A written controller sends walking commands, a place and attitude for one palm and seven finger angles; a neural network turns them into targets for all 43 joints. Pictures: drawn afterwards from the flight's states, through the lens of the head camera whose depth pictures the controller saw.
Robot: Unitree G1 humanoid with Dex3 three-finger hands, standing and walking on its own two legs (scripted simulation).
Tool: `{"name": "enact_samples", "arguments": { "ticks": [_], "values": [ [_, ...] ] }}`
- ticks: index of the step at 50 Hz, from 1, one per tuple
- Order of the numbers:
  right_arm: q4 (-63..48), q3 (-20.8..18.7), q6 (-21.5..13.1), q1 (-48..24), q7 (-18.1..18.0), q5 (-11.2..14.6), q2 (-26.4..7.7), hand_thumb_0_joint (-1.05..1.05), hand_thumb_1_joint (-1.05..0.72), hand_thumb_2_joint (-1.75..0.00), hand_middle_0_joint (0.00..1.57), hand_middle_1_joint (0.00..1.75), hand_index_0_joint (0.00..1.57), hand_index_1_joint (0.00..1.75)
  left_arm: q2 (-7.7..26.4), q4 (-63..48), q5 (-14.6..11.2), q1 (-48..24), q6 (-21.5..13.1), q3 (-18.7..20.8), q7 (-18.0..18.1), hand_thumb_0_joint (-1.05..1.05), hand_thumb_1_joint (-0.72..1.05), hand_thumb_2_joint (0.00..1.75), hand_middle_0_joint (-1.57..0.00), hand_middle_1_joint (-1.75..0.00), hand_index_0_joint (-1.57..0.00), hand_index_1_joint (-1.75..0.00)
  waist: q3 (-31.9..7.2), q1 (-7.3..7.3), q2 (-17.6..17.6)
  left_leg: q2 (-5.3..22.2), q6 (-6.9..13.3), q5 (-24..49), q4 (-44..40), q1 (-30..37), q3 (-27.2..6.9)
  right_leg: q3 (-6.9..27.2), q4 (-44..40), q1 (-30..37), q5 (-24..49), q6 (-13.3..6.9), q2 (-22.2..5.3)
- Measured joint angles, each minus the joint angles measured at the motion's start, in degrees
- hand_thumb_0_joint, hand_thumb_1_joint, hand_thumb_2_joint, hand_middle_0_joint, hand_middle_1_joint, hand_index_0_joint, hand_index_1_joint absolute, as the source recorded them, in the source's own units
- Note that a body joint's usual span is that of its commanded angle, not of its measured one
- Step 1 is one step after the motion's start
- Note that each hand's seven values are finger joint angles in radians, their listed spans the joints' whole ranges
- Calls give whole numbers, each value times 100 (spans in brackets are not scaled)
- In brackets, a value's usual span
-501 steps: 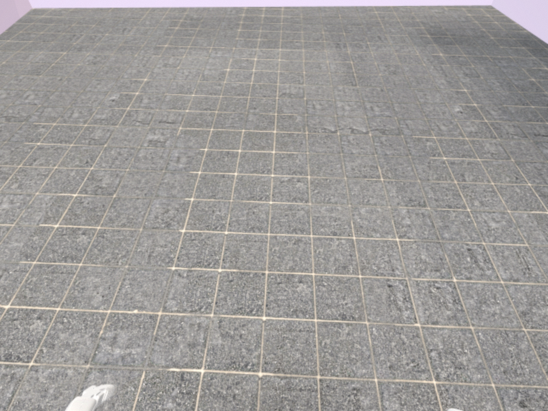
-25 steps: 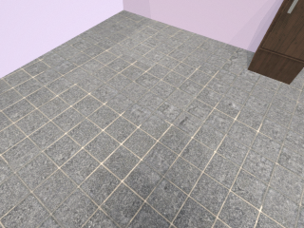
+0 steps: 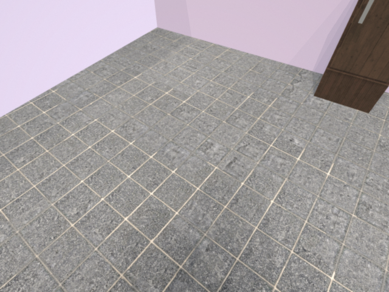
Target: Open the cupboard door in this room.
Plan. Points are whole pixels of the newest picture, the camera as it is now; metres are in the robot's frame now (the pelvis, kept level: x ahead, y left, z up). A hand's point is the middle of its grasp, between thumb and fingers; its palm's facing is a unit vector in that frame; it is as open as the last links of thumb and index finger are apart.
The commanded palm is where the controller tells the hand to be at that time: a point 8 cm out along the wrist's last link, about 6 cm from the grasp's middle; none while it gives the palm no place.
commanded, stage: turn or walk to find it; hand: left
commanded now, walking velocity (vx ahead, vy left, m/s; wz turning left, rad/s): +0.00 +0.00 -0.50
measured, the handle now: (367, 9) +1.72 -0.98 -0.05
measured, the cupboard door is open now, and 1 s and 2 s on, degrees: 0 0 0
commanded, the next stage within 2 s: stand and wait in 1.70 s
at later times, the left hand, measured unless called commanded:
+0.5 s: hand out of the picture +0.08 +0.23 -0.17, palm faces -0.05 -0.96 -0.27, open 7.4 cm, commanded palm none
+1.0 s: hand out of the picture -0.01 +0.23 -0.18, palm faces -0.07 -0.97 -0.22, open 7.4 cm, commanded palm none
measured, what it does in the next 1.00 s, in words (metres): lifts its right foot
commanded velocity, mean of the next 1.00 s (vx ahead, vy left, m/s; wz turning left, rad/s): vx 0.00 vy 0.00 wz -0.13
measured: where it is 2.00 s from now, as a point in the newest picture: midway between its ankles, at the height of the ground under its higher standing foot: outside the picture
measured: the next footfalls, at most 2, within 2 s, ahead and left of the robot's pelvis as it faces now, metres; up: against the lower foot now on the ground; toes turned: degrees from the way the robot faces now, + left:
right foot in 1.06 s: -0.01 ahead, -0.09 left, +0.00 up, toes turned -14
left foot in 1.54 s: +0.02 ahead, +0.14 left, +0.00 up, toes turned -14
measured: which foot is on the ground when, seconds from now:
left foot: down 0.00-1.00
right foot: down 0.00-0.72, up 0.74-1.00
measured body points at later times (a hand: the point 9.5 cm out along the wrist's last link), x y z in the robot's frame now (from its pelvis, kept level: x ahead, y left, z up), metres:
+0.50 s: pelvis -0.01 +0.03 -0.01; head +0.00 +0.02 +0.44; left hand +0.08 +0.28 -0.15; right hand -0.01 -0.20 -0.17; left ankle +0.01 +0.16 -0.74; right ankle -0.04 -0.08 -0.74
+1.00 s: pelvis -0.03 +0.04 -0.01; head +0.01 +0.03 +0.44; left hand -0.01 +0.28 -0.16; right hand +0.01 -0.20 -0.16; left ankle -0.01 +0.16 -0.74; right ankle -0.06 -0.08 -0.72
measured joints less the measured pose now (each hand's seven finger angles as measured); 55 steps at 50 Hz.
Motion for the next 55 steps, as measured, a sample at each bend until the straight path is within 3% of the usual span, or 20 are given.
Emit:
{"name": "enact_samples", "arguments": {
  "ticks": [7, 13, 17, 19, 22, 28, 32, 34, 38, 42, 47, 50, 52, 55],
  "values": [
    [-167, -128, 85, -169, -45, -13, -42, 0, -91, -90, 20, 30, 20, 30, 9, -74, 37, -106, 176, 186, -57, 1, 90, 90, -20, -29, -21, -30, 142, -5, 77, 169, 76, -335, 625, -313, 215, 238, 278, -267, -34, 21, 138],
    [-413, -190, -13, -301, -60, -25, 9, 0, -91, -90, 20, 30, 20, 30, 265, -256, 46, -321, 287, 350, -84, 1, 90, 90, -20, -29, -21, -30, 197, -7, -166, 66, 227, -417, 734, -404, 583, 546, 699, -643, -97, 180, 3],
    [-454, -146, -128, -300, -62, -54, 82, 0, -91, -90, 20, 30, 20, 30, 457, -351, 65, -553, 273, 351, -48, 1, 91, 90, -20, -29, -20, -30, 176, -81, -186, 0, 333, -330, 584, -366, 687, 381, 1811, -1009, -979, 239, -131],
    [-385, -108, -144, -264, -25, -67, 100, 0, -91, -90, 20, 30, 20, 30, 512, -388, 72, -656, 188, 318, -47, 1, 91, 90, -20, -29, -20, -30, 123, -92, -153, -51, 335, -252, 460, -317, 655, 271, 1528, -847, -916, 254, -235],
    [-295, -93, -119, -233, 32, -35, 102, 0, -91, -90, 20, 30, 20, 30, 580, -442, 65, -742, 24, 271, -28, 1, 91, 90, -20, -29, -20, -30, 28, -74, -154, -142, 288, -266, 520, -341, 616, 179, 581, -430, -180, 273, -367],
    [-362, -136, 63, -211, 108, -10, -18, 0, -91, -90, 20, 30, 20, 30, 386, -513, 59, -726, 20, 164, 7, 1, 91, 90, -20, -29, -20, -30, -99, -172, 120, -143, 225, -488, 772, -456, 331, -149, 603, -315, -325, 239, -384],
    [-471, -179, 159, -261, 145, -18, -79, 0, -91, -90, 20, 30, 20, 30, 288, -601, 98, -689, 71, 164, 13, 1, 91, 90, -20, -29, -20, -30, 10, -142, 76, -146, 202, -1055, 1461, -672, 293, -351, 732, -336, -395, 281, -459],
    [-490, -166, 106, -288, 139, -10, -97, 0, -91, -90, 20, 30, 20, 30, 274, -586, 86, -643, 72, 157, 24, 1, 90, 90, -20, -29, -20, -30, 77, -99, 3, -140, 221, -551, 1065, -534, 314, -400, 866, -390, -455, 339, -497],
    [-424, -104, -65, -372, 100, -38, 12, 0, -91, -90, 20, 30, 20, 30, 356, -389, 38, -454, 173, 148, 29, 1, 91, 90, -20, -29, -20, -30, 115, 84, -352, -268, 472, -483, 839, -362, 557, -109, 1065, -477, -690, 356, -586],
    [-493, -88, -103, -481, 7, -55, 59, 0, -91, -90, 20, 30, 20, 30, 343, -219, 58, -262, 325, 170, -35, 1, 91, 90, -20, -29, -20, -30, 84, 91, -292, -195, 517, -340, 481, -256, 699, 98, 1886, -789, -1200, 326, -452],
    [-623, -155, -66, -670, -7, -77, 9, 0, -92, -90, 21, 30, 21, 30, 292, -247, 83, -157, 363, 232, -104, 1, 91, 90, -20, -29, -20, -30, 242, 91, -73, -2, 445, -262, 413, -245, 918, 94, 2224, -1025, -1352, 370, -410],
    [-684, -203, -33, -692, 23, -73, -49, 0, -92, -90, 21, 30, 21, 30, 300, -326, 86, -159, 351, 278, -126, 1, 91, 90, -20, -29, -20, -30, 302, 83, 15, 115, 352, -321, 570, -282, 1055, 15, 1833, -951, -1087, 377, -400],
    [-707, -237, 15, -663, 40, -53, -97, 0, -92, -90, 21, 30, 21, 30, 328, -413, 93, -140, 309, 306, -141, 1, 91, 90, -20, -29, -20, -30, 293, 110, 51, 204, 259, -449, 841, -361, 1149, -57, 1216, -755, -494, 372, -390],
    [-729, -311, 167, -645, 46, -13, -232, 0, -91, -90, 21, 30, 21, 30, 289, -496, 120, -180, 227, 321, -120, 1, 91, 90, -20, -29, -20, -30, 288, 92, 254, 300, 154, -1292, 1827, -753, 889, -103, 1163, -761, -322, 94, -227]
  ]
}}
